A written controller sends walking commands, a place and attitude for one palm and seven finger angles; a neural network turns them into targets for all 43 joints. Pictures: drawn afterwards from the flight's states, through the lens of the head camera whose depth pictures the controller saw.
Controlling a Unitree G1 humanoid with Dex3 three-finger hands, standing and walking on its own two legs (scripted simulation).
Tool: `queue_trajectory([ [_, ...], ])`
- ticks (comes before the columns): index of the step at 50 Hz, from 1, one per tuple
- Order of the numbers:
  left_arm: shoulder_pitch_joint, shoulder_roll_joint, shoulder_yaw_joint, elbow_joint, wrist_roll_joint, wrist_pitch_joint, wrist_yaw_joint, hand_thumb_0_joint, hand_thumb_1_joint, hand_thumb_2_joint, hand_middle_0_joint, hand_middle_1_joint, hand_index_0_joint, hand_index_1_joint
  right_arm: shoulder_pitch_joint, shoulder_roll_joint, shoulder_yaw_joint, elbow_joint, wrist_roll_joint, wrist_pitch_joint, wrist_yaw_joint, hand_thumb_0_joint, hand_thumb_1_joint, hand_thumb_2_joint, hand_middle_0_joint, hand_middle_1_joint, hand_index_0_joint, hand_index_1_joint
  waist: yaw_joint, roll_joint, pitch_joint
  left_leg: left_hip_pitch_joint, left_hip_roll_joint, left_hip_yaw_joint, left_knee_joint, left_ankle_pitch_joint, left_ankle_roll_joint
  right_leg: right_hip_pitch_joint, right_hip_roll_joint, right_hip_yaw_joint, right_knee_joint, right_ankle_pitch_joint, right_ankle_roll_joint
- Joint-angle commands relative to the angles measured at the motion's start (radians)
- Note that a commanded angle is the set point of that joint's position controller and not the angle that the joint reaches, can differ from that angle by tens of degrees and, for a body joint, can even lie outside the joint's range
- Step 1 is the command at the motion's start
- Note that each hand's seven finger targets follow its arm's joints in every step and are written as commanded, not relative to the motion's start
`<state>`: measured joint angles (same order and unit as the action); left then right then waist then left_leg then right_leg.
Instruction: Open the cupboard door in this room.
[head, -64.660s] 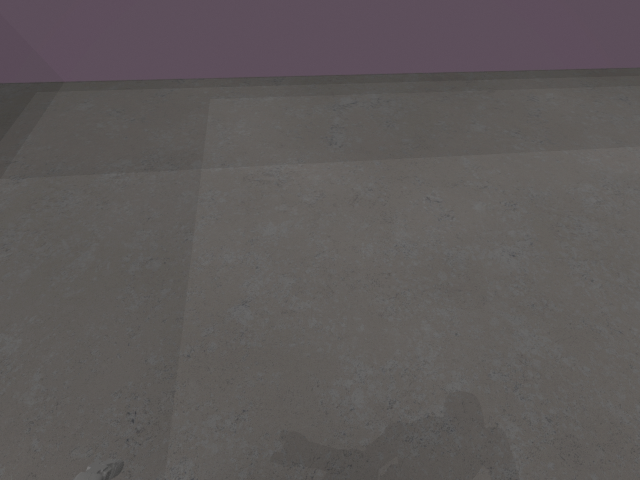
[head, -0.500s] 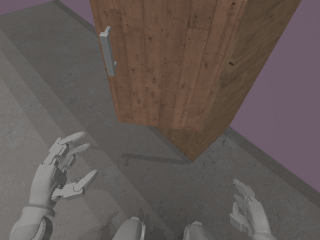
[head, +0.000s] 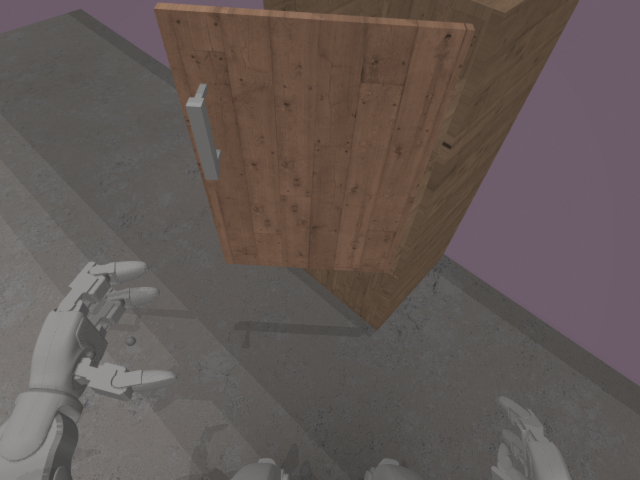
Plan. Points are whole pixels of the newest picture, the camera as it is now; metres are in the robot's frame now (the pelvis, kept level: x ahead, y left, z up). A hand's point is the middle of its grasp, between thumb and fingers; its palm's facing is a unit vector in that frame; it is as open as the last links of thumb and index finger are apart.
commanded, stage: raise the hand with hooked fingers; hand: left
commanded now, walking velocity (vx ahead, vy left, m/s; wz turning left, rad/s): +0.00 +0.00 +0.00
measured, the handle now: (207, 133) +0.59 +0.22 +0.07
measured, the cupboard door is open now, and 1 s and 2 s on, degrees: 40 40 40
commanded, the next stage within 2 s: move the hooked fingers beside the handle in 0.98 s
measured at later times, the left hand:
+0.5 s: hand (88, 285) +0.30 +0.28 +0.09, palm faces +0.05 -1.00 -0.05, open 14.0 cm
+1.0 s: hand (100, 286) +0.30 +0.26 +0.09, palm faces +0.05 -1.00 -0.03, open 14.0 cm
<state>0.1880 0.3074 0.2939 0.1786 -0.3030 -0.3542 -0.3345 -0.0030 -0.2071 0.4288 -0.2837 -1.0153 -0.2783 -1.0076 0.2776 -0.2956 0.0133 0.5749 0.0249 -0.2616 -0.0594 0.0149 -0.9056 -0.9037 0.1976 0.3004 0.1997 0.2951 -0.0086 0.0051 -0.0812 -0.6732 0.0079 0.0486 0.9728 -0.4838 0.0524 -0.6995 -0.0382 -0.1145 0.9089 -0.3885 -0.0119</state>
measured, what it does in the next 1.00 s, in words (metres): stands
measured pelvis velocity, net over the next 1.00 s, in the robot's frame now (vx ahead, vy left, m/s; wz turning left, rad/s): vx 0.01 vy -0.01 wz -0.01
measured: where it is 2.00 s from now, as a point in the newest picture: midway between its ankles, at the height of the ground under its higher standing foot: outside the picture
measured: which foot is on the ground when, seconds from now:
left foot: down 0.00-1.00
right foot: down 0.00-1.00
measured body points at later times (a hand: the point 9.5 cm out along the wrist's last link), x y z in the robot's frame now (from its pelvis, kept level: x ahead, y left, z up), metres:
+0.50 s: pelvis +0.01 +0.00 +0.02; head +0.06 +0.01 +0.46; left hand +0.29 +0.33 +0.10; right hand +0.16 -0.24 -0.07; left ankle +0.00 +0.08 -0.68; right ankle +0.04 -0.12 -0.68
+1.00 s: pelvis +0.01 -0.01 +0.02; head +0.05 +0.00 +0.47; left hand +0.29 +0.32 +0.10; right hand +0.15 -0.26 -0.06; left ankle +0.00 +0.08 -0.68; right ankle +0.04 -0.12 -0.68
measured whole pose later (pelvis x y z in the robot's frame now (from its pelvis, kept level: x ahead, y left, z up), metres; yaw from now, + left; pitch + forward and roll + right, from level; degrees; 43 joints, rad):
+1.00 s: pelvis +0.01 -0.01 +0.02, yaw +0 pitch +8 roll -1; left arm -0.06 0.40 0.44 0.47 -0.34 -0.29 -0.49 -0.01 -0.50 0.30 -0.30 -1.20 -0.30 -1.20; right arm 0.28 -0.28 0.06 0.59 0.03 -0.21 -0.07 0.01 -0.90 -0.90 0.20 0.30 0.20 0.30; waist 0.00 0.02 -0.06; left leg -0.53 0.01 0.05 0.82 -0.43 0.04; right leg -0.57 -0.02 -0.11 0.77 -0.34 -0.02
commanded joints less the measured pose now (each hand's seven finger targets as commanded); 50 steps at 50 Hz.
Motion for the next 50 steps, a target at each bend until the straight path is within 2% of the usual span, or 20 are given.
queue_trajectory([
  [1, -0.157, 0.186, 0.094, -0.185, -0.031, -0.048, -0.015, 0.0, -0.43, 0.33, -0.295, -1.155, -0.295, -1.155, -0.021, -0.123, -0.041, -0.138, 0.006, -0.043, -0.009, 0.0, -0.9, -0.9, 0.2, 0.3, 0.2, 0.3, 0.008, 0.099, -0.208, 0.138, 0.006, -0.104, -0.207, 0.367, -0.066, 0.162, 0.045, 0.03, -0.105, 0.184, -0.015],
  [2, -0.176, 0.204, 0.102, -0.16, -0.031, -0.035, -0.024, 0.0, -0.453, 0.32, -0.297, -1.17, -0.297, -1.17, -0.019, -0.127, -0.039, -0.139, 0.007, -0.037, -0.011, 0.0, -0.9, -0.9, 0.2, 0.3, 0.2, 0.3, 0.007, 0.096, -0.19, 0.139, 0.007, -0.107, -0.209, 0.37, -0.066, 0.166, 0.051, 0.032, -0.107, 0.187, -0.019],
  [4, -0.211, 0.215, 0.112, -0.138, -0.031, -0.016, -0.038, 0.0, -0.5, 0.3, -0.3, -1.2, -0.3, -1.2, -0.022, -0.126, -0.036, -0.14, 0.01, -0.029, -0.014, 0.0, -0.9, -0.9, 0.2, 0.3, 0.2, 0.3, 0.006, 0.078, -0.2, 0.147, 0.007, -0.105, -0.222, 0.357, -0.065, 0.178, 0.049, 0.032, -0.121, 0.185, -0.016],
  [9, -0.293, 0.259, 0.144, -0.125, -0.039, 0.007, -0.071, 0.0, -0.5, 0.3, -0.3, -1.2, -0.3, -1.2, -0.022, -0.125, -0.027, -0.139, 0.009, -0.021, -0.018, 0.0, -0.9, -0.9, 0.2, 0.3, 0.2, 0.3, 0.014, 0.108, -0.237, 0.203, 0.009, -0.112, -0.236, 0.432, -0.075, 0.21, 0.053, 0.033, -0.134, 0.229, -0.02],
  [11, -0.312, 0.248, 0.139, -0.087, -0.045, 0.016, -0.082, 0.0, -0.5, 0.3, -0.3, -1.2, -0.3, -1.2, -0.026, -0.122, -0.024, -0.135, 0.012, -0.019, -0.02, 0.0, -0.9, -0.9, 0.2, 0.3, 0.2, 0.3, 0.007, 0.088, -0.208, 0.195, 0.008, -0.109, -0.243, 0.395, -0.073, 0.206, 0.054, 0.032, -0.147, 0.217, -0.018],
  [15, -0.372, 0.298, 0.181, -0.011, -0.053, 0.033, -0.112, 0.0, -0.5, 0.3, -0.3, -1.2, -0.3, -1.2, -0.027, -0.128, -0.018, -0.132, 0.011, -0.011, -0.026, 0.0, -0.9, -0.9, 0.2, 0.3, 0.2, 0.3, 0.008, 0.049, -0.203, 0.18, 0.004, -0.106, -0.259, 0.372, -0.066, 0.234, 0.052, 0.037, -0.164, 0.22, -0.021],
  [18, -0.422, 0.329, 0.196, -0.01, -0.055, 0.032, -0.134, 0.0, -0.5, 0.3, -0.3, -1.2, -0.3, -1.2, -0.027, -0.129, -0.017, -0.127, 0.011, -0.012, -0.028, 0.0, -0.9, -0.9, 0.2, 0.3, 0.2, 0.3, 0.014, 0.107, -0.234, 0.213, 0.002, -0.102, -0.263, 0.388, -0.066, 0.25, 0.051, 0.045, -0.174, 0.227, -0.025],
  [19, -0.427, 0.336, 0.201, -0.012, -0.056, 0.029, -0.137, 0.0, -0.5, 0.3, -0.3, -1.2, -0.3, -1.2, -0.023, -0.129, -0.019, -0.124, 0.011, -0.012, -0.03, 0.0, -0.9, -0.9, 0.2, 0.3, 0.2, 0.3, 0.013, 0.092, -0.246, 0.225, 0.004, -0.103, -0.265, 0.406, -0.066, 0.259, 0.051, 0.044, -0.177, 0.24, -0.024],
  [21, -0.441, 0.349, 0.214, 0.003, -0.058, 0.028, -0.141, 0.0, -0.5, 0.3, -0.3, -1.2, -0.3, -1.2, -0.022, -0.129, -0.018, -0.121, 0.01, -0.014, -0.03, 0.0, -0.9, -0.9, 0.2, 0.3, 0.2, 0.3, 0.016, 0.1, -0.239, 0.228, 0.005, -0.103, -0.271, 0.421, -0.066, 0.266, 0.05, 0.045, -0.183, 0.251, -0.024],
  [23, -0.451, 0.367, 0.231, 0.041, -0.062, 0.03, -0.148, 0.0, -0.5, 0.3, -0.3, -1.2, -0.3, -1.2, -0.014, -0.133, -0.019, -0.116, 0.011, -0.011, -0.031, 0.0, -0.9, -0.9, 0.2, 0.3, 0.2, 0.3, 0.015, 0.07, -0.234, 0.22, 0.004, -0.1, -0.275, 0.425, -0.062, 0.283, 0.053, 0.047, -0.19, 0.263, -0.024],
  [24, -0.46, 0.38, 0.242, 0.049, -0.062, 0.031, -0.152, 0.0, -0.5, 0.3, -0.3, -1.2, -0.3, -1.2, -0.011, -0.135, -0.02, -0.115, 0.011, -0.01, -0.032, 0.0, -0.9, -0.9, 0.2, 0.3, 0.2, 0.3, 0.016, 0.087, -0.238, 0.225, 0.004, -0.098, -0.277, 0.425, -0.061, 0.281, 0.051, 0.05, -0.194, 0.264, -0.023],
  [26, -0.433, 0.336, 0.213, 0.089, -0.069, 0.039, -0.163, 0.0, -0.5, 0.3, -0.3, -1.2, -0.3, -1.2, -0.014, -0.134, -0.021, -0.117, 0.013, -0.01, -0.029, 0.0, -0.9, -0.9, 0.2, 0.3, 0.2, 0.3, 0.013, 0.075, -0.211, 0.214, 0.002, -0.094, -0.284, 0.402, -0.058, 0.272, 0.049, 0.048, -0.203, 0.251, -0.022],
  [28, -0.417, 0.32, 0.195, 0.113, -0.067, 0.044, -0.175, 0.0, -0.5, 0.3, -0.3, -1.2, -0.3, -1.2, -0.008, -0.137, -0.023, -0.118, 0.016, -0.008, -0.027, 0.0, -0.9, -0.9, 0.2, 0.3, 0.2, 0.3, 0.012, 0.057, -0.201, 0.209, 0.002, -0.091, -0.285, 0.404, -0.054, 0.274, 0.05, 0.049, -0.207, 0.257, -0.022],
  [31, -0.428, 0.345, 0.211, 0.087, -0.063, 0.036, -0.166, 0.0, -0.5, 0.3, -0.3, -1.2, -0.3, -1.2, -0.009, -0.139, -0.028, -0.125, 0.014, -0.006, -0.022, 0.0, -0.9, -0.9, 0.2, 0.3, 0.2, 0.3, 0.016, 0.078, -0.202, 0.209, 0.0, -0.087, -0.292, 0.371, -0.052, 0.269, 0.047, 0.054, -0.213, 0.233, -0.022],
  [33, -0.447, 0.386, 0.247, 0.054, -0.063, 0.02, -0.153, 0.0, -0.5, 0.3, -0.3, -1.2, -0.3, -1.2, -0.009, -0.139, -0.028, -0.128, 0.009, -0.004, -0.02, 0.0, -0.9, -0.9, 0.2, 0.3, 0.2, 0.3, 0.023, 0.086, -0.233, 0.212, -0.003, -0.085, -0.291, 0.374, -0.05, 0.296, 0.047, 0.062, -0.213, 0.239, -0.025],
  [34, -0.439, 0.379, 0.248, 0.061, -0.063, 0.016, -0.147, 0.0, -0.5, 0.3, -0.3, -1.2, -0.3, -1.2, -0.008, -0.137, -0.028, -0.13, 0.009, -0.003, -0.021, 0.0, -0.9, -0.9, 0.2, 0.3, 0.2, 0.3, 0.02, 0.069, -0.231, 0.206, -0.003, -0.082, -0.291, 0.361, -0.047, 0.297, 0.047, 0.063, -0.215, 0.233, -0.022],
  [42, -0.467, 0.365, 0.226, 0.058, -0.057, -0.007, -0.143, 0.0, -0.5, 0.3, -0.3, -1.2, -0.3, -1.2, -0.011, -0.135, -0.025, -0.12, 0.008, -0.003, -0.027, 0.0, -0.9, -0.9, 0.2, 0.3, 0.2, 0.3, 0.008, 0.093, -0.213, 0.206, -0.003, -0.076, -0.29, 0.341, -0.041, 0.294, 0.048, 0.073, -0.221, 0.23, -0.023],
  [45, -0.454, 0.353, 0.225, 0.086, -0.061, 0.001, -0.152, 0.0, -0.5, 0.3, -0.3, -1.2, -0.3, -1.2, -0.015, -0.132, -0.024, -0.121, 0.012, -0.001, -0.029, 0.0, -0.9, -0.9, 0.2, 0.3, 0.2, 0.3, 0.007, 0.075, -0.201, 0.192, -0.005, -0.073, -0.293, 0.32, -0.039, 0.295, 0.046, 0.074, -0.228, 0.221, -0.019],
  [47, -0.466, 0.368, 0.236, 0.081, -0.07, 0.001, -0.156, 0.0, -0.5, 0.3, -0.3, -1.2, -0.3, -1.2, -0.015, -0.135, -0.023, -0.12, 0.009, -0.002, -0.031, 0.0, -0.9, -0.9, 0.2, 0.3, 0.2, 0.3, 0.008, 0.06, -0.212, 0.189, -0.004, -0.072, -0.285, 0.327, -0.037, 0.31, 0.046, 0.081, -0.226, 0.232, -0.02],
  [50, -0.466, 0.353, 0.225, 0.087, -0.066, 0.0, -0.159, 0.0, -0.5, 0.3, -0.3, -1.2, -0.3, -1.2, -0.022, -0.13, -0.021, -0.122, 0.012, -0.004, -0.03, 0.0, -0.9, -0.9, 0.2, 0.3, 0.2, 0.3, 0.011, 0.075, -0.212, 0.193, -0.006, -0.075, -0.292, 0.319, -0.039, 0.301, 0.045, 0.078, -0.226, 0.222, -0.019],
])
